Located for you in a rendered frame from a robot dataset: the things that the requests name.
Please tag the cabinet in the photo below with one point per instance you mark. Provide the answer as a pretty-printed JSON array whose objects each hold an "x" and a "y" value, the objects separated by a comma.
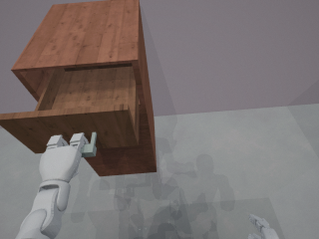
[{"x": 88, "y": 34}]

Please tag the handle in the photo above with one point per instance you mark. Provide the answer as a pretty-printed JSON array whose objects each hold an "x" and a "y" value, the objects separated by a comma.
[{"x": 89, "y": 150}]

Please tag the drawer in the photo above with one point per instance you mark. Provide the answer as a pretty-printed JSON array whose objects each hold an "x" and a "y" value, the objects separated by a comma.
[{"x": 102, "y": 99}]

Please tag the left robot forearm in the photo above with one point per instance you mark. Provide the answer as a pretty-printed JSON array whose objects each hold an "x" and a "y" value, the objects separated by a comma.
[{"x": 45, "y": 219}]

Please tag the robot left hand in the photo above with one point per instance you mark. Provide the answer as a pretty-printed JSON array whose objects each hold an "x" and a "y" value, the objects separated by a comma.
[{"x": 61, "y": 161}]

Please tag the robot right hand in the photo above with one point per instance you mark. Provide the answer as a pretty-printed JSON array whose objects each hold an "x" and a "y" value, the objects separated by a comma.
[{"x": 263, "y": 227}]

